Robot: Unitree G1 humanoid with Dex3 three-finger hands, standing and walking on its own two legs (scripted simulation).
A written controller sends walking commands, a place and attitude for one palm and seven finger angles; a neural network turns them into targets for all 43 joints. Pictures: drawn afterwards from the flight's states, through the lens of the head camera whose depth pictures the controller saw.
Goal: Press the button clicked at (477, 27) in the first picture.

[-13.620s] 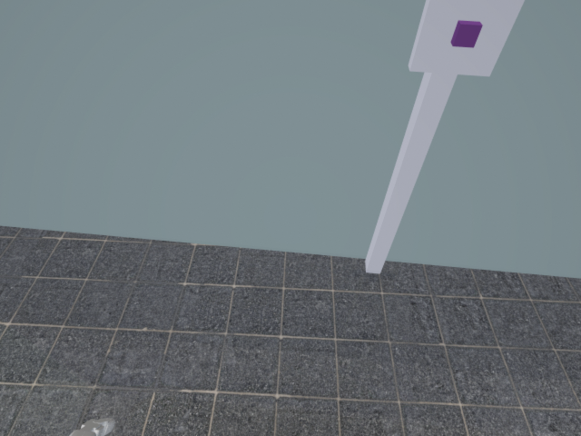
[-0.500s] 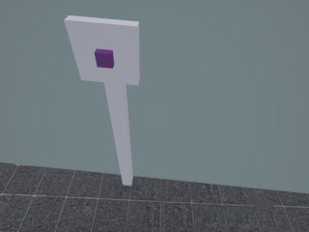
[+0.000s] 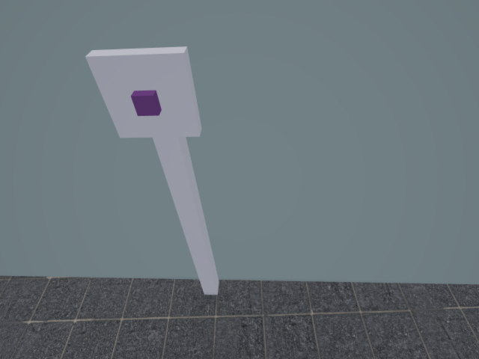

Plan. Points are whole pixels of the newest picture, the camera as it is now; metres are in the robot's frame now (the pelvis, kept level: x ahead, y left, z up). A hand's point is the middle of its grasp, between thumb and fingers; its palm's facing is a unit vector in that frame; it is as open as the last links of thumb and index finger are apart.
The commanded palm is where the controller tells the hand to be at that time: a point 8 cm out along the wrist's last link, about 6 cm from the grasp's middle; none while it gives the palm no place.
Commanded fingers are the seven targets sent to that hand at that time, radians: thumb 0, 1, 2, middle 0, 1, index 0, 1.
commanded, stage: come to a stop and stand still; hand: left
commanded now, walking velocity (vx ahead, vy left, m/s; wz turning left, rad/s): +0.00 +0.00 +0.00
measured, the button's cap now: (147, 102) +0.53 +0.21 +0.20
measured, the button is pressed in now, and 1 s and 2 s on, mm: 0 0 0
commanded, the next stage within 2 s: look again from close up in 1.24 s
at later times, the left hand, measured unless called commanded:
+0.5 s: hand out of the picture +0.00 +0.12 -0.17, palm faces +0.03 -0.98 -0.21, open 7.3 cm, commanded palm none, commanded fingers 0.00 0.90 0.90 -0.20 -0.30 -0.20 -0.30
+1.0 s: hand out of the picture +0.02 +0.12 -0.17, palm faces +0.05 -0.98 -0.21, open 7.3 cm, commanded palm none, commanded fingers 0.00 0.90 0.90 -0.20 -0.30 -0.20 -0.30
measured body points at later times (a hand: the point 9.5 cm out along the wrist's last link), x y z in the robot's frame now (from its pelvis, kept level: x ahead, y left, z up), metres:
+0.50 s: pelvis +0.02 -0.04 +0.00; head +0.03 -0.07 +0.45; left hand +0.00 +0.17 -0.15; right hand -0.03 -0.25 -0.17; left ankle -0.01 +0.10 -0.74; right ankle +0.04 -0.12 -0.74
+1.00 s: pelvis +0.04 -0.05 +0.00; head +0.05 -0.07 +0.45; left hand +0.02 +0.17 -0.15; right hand +0.03 -0.26 -0.17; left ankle -0.01 +0.10 -0.74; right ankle +0.04 -0.12 -0.74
